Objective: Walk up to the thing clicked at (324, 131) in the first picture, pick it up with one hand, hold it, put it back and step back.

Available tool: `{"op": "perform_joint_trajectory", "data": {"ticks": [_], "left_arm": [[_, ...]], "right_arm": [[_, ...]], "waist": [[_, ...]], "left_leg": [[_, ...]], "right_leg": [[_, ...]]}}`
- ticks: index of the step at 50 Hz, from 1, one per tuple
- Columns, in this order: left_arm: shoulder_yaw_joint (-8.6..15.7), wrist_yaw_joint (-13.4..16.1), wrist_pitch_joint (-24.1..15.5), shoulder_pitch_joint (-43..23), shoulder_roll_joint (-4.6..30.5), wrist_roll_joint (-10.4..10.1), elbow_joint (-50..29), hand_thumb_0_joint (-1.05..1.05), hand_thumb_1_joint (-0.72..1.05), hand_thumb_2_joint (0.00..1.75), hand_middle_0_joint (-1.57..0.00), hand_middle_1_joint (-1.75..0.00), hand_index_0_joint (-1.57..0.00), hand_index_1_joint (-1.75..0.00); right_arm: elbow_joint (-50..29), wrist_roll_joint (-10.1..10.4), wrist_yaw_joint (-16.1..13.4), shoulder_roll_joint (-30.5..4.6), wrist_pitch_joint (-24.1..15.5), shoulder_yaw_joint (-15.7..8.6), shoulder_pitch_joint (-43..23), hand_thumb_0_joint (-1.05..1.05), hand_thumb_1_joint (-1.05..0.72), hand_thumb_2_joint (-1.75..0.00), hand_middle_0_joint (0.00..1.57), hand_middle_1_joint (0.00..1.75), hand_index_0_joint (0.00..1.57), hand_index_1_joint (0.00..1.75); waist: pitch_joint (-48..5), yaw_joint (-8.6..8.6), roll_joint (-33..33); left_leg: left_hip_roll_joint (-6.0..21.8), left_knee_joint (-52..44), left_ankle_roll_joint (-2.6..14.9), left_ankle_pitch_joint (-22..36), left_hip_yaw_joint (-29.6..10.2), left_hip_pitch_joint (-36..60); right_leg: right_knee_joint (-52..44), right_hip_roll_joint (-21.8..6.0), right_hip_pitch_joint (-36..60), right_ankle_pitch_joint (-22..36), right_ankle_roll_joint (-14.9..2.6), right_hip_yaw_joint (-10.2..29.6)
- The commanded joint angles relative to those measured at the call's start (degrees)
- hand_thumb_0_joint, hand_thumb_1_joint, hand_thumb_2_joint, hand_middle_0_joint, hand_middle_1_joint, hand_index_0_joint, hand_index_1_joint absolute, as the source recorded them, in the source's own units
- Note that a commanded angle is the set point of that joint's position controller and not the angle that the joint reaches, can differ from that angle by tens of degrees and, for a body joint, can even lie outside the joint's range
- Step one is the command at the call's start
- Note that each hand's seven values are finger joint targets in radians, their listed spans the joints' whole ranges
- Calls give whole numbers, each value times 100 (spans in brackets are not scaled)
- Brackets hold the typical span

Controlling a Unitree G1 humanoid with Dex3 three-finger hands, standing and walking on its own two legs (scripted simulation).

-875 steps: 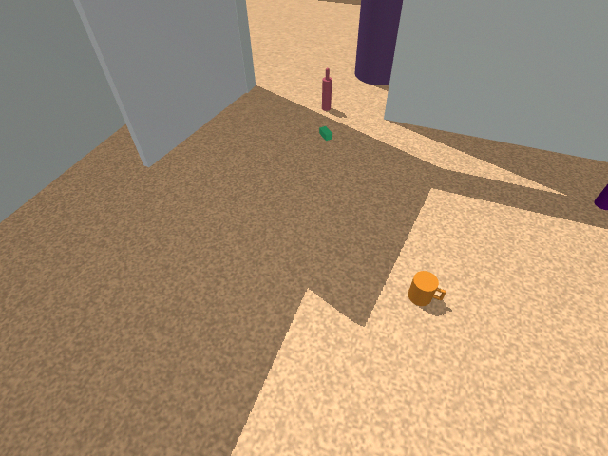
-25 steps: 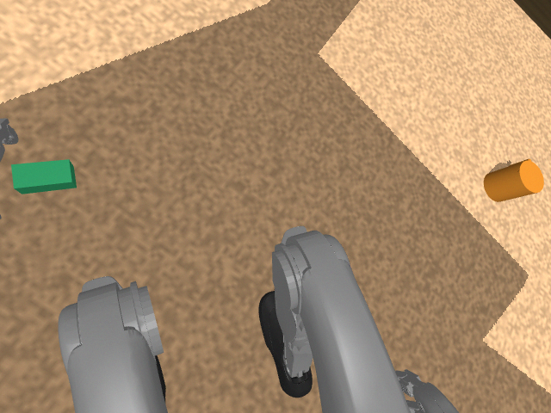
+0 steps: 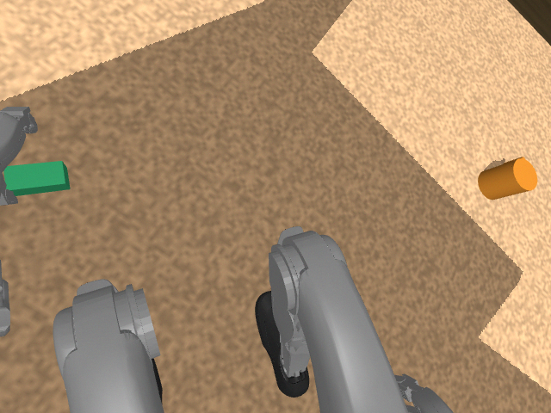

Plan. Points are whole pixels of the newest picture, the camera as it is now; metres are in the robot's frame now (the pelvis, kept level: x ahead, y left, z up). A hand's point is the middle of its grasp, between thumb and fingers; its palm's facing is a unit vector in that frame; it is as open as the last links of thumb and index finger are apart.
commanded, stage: approach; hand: left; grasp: from above
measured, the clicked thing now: (38, 178) +0.52 +0.26 -0.31
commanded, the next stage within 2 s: close in in 0.42 s
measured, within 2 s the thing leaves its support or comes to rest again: neither
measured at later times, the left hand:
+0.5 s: hand out of the picture +0.50 +0.28 -0.18, palm faces -0.48 -0.03 -0.88, open 11.5 cm
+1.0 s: hand (23, 178) +0.49 +0.26 -0.22, palm faces -0.48 -0.04 -0.88, open 11.7 cm
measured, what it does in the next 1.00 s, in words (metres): stands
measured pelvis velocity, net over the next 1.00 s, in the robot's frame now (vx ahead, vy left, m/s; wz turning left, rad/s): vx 0.00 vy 0.00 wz -0.04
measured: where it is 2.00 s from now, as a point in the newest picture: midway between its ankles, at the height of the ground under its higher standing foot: (221, 390)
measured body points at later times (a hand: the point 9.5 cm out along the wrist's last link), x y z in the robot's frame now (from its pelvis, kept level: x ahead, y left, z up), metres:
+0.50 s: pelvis +0.00 +0.00 +0.00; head +0.26 +0.08 +0.35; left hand +0.52 +0.28 -0.13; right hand +0.02 -0.27 -0.09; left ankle +0.07 +0.13 -0.29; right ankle +0.11 -0.14 -0.29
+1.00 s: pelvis +0.00 +0.00 -0.01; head +0.27 +0.10 +0.34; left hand +0.51 +0.26 -0.17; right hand +0.02 -0.26 -0.07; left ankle +0.07 +0.13 -0.29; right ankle +0.11 -0.14 -0.29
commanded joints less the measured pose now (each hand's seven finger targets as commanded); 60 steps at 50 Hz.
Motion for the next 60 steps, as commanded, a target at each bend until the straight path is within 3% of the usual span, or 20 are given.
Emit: {"op": "perform_joint_trajectory", "data": {"ticks": [1, 8, 10, 12, 15, 20, 23, 30, 34, 35, 38, 41, 43, 48, 53, 55, 56, 57, 58, 60], "left_arm": [[162, 393, 191, -2375, 1114, 40, -659, 0, -14, 70, -41, -72, -42, -71], [297, 399, 746, -1788, 1163, -65, -78, 0, -13, 68, -43, -67, -44, -66], [441, 333, 814, -1661, 1500, -145, -248, 0, -12, 68, -45, -65, -45, -65], [490, 232, 830, -1557, 1536, -278, -354, 0, -13, 68, -45, -64, -45, -65], [461, 16, 690, -1796, 1469, -410, -737, 0, -14, 69, -44, -65, -44, -65], [503, -165, 241, -2061, 1678, -427, -1293, 0, -12, 67, -46, -66, -46, -66], [300, -187, 82, -2064, 1339, -376, -1299, 0, -13, 70, -44, -70, -44, -69], [110, -63, 61, -1858, 1042, -223, -648, 0, -11, 71, -43, -70, -44, -69], [249, 62, 48, -1979, 1440, -122, -772, 0, -7, 70, -45, -71, -47, -69], [260, 97, 87, -1821, 1380, -85, -440, 0, -6, 70, -46, -71, -48, -69], [299, 262, 51, -2132, 1523, -7, -679, 0, -12, 69, -42, -66, -42, -66], [233, 400, 95, -1889, 1325, 3, -86, 0, -15, 71, -41, -65, -40, -66], [342, 550, 46, -2085, 1679, 29, -137, 0, -16, 71, -41, -65, -40, -66], [340, 839, 91, -1956, 1640, 112, 287, 0, -16, 71, -39, -65, -39, -66], [598, 1040, 155, -1996, 2118, 127, 226, 0, -18, 72, -38, -65, -37, -66], [409, 1020, 203, -1849, 1827, 78, 432, 0, -18, 72, -38, -65, -37, -66], [645, 1064, 198, -1853, 2183, 68, 367, 0, -19, 72, -38, -65, -37, -66], [659, 1031, 207, -1847, 2203, 82, 282, 0, -18, 72, -39, -64, -38, -65], [637, 1024, 224, -1823, 2199, 42, 183, 0, -19, 72, -38, -64, -37, -65], [686, 993, 237, -1698, 2223, 47, 240, 0, -16, 69, -40, -64, -39, -64]], "right_arm": [[-4, -40, -108, -1649, 1, -439, 1377, 0, -91, -90, 20, 30, 20, 30], [-296, 26, -89, -1623, 0, -302, 1210, 0, -91, -90, 20, 30, 20, 30], [-352, 74, -98, -1634, 17, -269, 1152, 0, -91, -90, 20, 30, 20, 30], [-378, 115, -94, -1613, 22, -276, 1154, 0, -91, -90, 20, 30, 20, 30], [-361, 102, -112, -1685, 0, -295, 1244, 0, -91, -90, 20, 30, 20, 30], [-306, 21, -141, -1699, 16, -338, 1380, 0, -91, -90, 20, 30, 20, 30], [-225, -10, -133, -1681, 46, -366, 1483, 0, -91, -90, 20, 30, 20, 30], [-200, -60, -91, -1760, 112, -325, 1539, 0, -90, -90, 20, 30, 20, 30], [-279, -80, -81, -1794, 120, -279, 1437, 0, -90, -90, 20, 30, 20, 30], [-303, -94, -82, -1854, 106, -277, 1417, 0, -90, -90, 20, 30, 20, 30], [-355, -119, -68, -1796, 73, -216, 1351, 0, -90, -90, 20, 30, 20, 30], [-329, -163, -36, -1806, -28, -146, 1308, 0, -90, -90, 20, 30, 20, 30], [-361, -157, -70, -1876, -79, -93, 1240, 0, -90, -90, 20, 30, 20, 30], [-307, -259, -22, -1901, -257, 17, 1227, 0, -90, -90, 20, 30, 20, 30], [-360, -344, 19, -2024, -398, 119, 1141, 0, -90, -90, 20, 30, 20, 30], [-375, -364, 67, -2039, -469, 149, 1117, 0, -90, -90, 20, 30, 20, 30], [-307, -381, 71, -2083, -481, 139, 1148, 0, -90, -90, 20, 30, 20, 30], [-365, -391, 91, -2146, -516, 148, 1192, 0, -90, -90, 20, 30, 20, 30], [-380, -381, 91, -2095, -535, 161, 1135, 0, -90, -90, 20, 30, 20, 30], [-363, -434, 151, -2140, -556, 157, 1202, 0, -90, -90, 20, 30, 20, 30]], "waist": [[-3772, -280, 2495], [-3634, -220, 2303], [-3854, -74, 2194], [-3790, -86, 2028], [-3588, -315, 1982], [-3837, -307, 2053], [-3883, -357, 2302], [-3366, -433, 2238], [-3571, -302, 2514], [-3301, -368, 2388], [-3564, -422, 2507], [-3026, -610, 2226], [-3193, -543, 2246], [-2998, -700, 2466], [-3049, -682, 2448], [-2869, -757, 2397], [-2896, -751, 2453], [-2883, -786, 2472], [-3051, -676, 2546], [-2924, -765, 2545]], "left_leg": [[15, -1477, 222, 1096, 648, 3258], [4, -1523, 290, 1087, 720, 2926], [-3, -1482, 328, 1113, 758, 2764], [6, -1438, 350, 1114, 775, 2604], [18, -1330, 334, 1043, 714, 2575], [41, -1187, 278, 943, 701, 2632], [46, -1213, 211, 1081, 650, 2931], [23, -1335, 180, 1246, 551, 3041], [33, -1379, 167, 1352, 567, 3239], [26, -1323, 155, 1360, 538, 3174], [50, -1305, 192, 1297, 539, 3242], [62, -1254, 238, 1037, 533, 2925], [67, -1236, 247, 959, 511, 2896], [116, -1203, 200, 1043, 456, 3070], [133, -1059, 237, 963, 452, 2865], [143, -1005, 221, 985, 451, 2802], [163, -1007, 211, 952, 401, 2819], [153, -942, 221, 1053, 408, 2881], [162, -993, 196, 1094, 402, 2967], [174, -941, 189, 1150, 381, 3005]], "right_leg": [[-1164, 189, 1652, 1353, -531, -767], [-1187, 215, 1912, 1344, -519, -706], [-1174, 215, 2183, 1380, -496, -650], [-1194, 210, 2312, 1391, -471, -612], [-1237, 206, 2197, 1292, -489, -639], [-1306, 214, 2394, 1115, -488, -645], [-1246, 208, 2219, 1236, -510, -731], [-1165, 190, 1809, 1357, -533, -892], [-1110, 183, 1936, 1454, -532, -874], [-1080, 177, 1729, 1422, -561, -919], [-1084, 210, 1906, 1452, -524, -893], [-1100, 242, 1744, 1283, -487, -901], [-1110, 242, 1814, 1223, -502, -907], [-944, 286, 1729, 1311, -486, -985], [-966, 305, 1957, 1294, -465, -978], [-925, 319, 1886, 1324, -467, -1006], [-911, 342, 1924, 1279, -470, -1040], [-892, 317, 1941, 1369, -450, -1034], [-896, 333, 2065, 1388, -471, -1020], [-852, 326, 2003, 1439, -456, -1083]]}}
